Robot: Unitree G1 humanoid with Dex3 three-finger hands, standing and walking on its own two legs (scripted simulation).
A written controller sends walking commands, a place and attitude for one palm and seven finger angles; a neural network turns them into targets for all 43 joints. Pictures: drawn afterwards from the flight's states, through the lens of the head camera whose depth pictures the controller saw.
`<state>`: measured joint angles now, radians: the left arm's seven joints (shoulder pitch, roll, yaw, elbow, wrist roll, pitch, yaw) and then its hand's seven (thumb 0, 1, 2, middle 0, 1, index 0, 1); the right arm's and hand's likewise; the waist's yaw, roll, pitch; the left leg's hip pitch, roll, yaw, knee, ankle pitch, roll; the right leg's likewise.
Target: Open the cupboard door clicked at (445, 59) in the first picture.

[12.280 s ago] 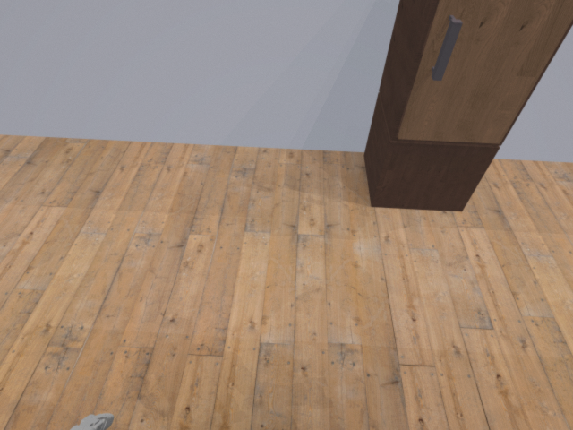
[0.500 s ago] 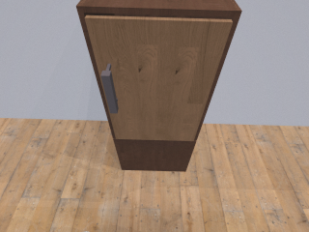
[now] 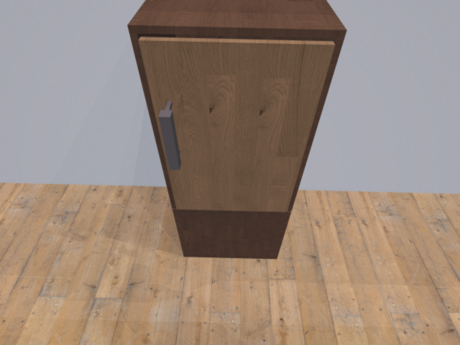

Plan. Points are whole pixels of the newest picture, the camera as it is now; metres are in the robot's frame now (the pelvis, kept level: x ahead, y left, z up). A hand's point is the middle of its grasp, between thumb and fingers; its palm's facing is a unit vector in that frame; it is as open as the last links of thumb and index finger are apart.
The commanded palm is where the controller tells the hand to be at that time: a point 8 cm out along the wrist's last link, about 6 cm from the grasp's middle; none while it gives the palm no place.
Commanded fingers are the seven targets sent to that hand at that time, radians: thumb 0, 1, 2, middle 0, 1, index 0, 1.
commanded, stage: come to a stop and stand still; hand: left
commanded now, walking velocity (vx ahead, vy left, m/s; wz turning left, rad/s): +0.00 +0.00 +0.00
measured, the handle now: (172, 136) +0.58 +0.19 +0.01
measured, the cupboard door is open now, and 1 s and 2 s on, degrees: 0 0 0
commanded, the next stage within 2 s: look again from close up in 0.20 s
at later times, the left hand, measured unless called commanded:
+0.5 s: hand out of the picture -0.01 +0.17 -0.19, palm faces +0.04 -0.98 -0.18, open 7.4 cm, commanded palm none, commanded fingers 0.00 0.90 0.90 -0.20 -0.30 -0.20 -0.30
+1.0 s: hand out of the picture +0.00 +0.18 -0.18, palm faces +0.04 -0.98 -0.18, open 7.4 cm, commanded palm none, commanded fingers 0.00 0.90 0.90 -0.20 -0.30 -0.20 -0.30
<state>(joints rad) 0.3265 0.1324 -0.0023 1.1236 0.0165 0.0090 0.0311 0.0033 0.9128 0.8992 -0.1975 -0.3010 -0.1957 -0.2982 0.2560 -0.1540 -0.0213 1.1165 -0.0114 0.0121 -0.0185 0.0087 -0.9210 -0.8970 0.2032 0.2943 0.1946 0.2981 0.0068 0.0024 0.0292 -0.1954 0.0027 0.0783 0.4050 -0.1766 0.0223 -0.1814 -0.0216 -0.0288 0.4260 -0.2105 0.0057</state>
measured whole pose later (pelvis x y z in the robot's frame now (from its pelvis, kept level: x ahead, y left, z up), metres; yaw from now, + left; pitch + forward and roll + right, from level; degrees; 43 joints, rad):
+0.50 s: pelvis -0.01 +0.01 -0.01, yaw +1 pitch -2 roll -1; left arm 0.33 0.13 -0.01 1.07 0.02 -0.02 0.04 0.00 0.91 0.90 -0.20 -0.30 -0.20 -0.30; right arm 0.33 -0.13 0.00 1.06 -0.02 -0.01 -0.01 0.01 -0.92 -0.90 0.20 0.29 0.19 0.30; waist -0.02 0.01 0.01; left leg -0.28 0.00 0.06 0.55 -0.24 0.03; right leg -0.24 -0.03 -0.05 0.54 -0.26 0.01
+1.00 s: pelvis +0.00 +0.00 +0.00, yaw +1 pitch -2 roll +0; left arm 0.34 0.17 -0.01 1.04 0.03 -0.01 0.02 0.00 0.91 0.90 -0.20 -0.30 -0.20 -0.30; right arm 0.27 -0.17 0.00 1.06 -0.02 -0.01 0.00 0.01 -0.92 -0.90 0.20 0.29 0.20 0.30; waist 0.01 -0.03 -0.01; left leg -0.24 0.00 0.06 0.48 -0.21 0.03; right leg -0.22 -0.03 -0.04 0.49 -0.24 0.00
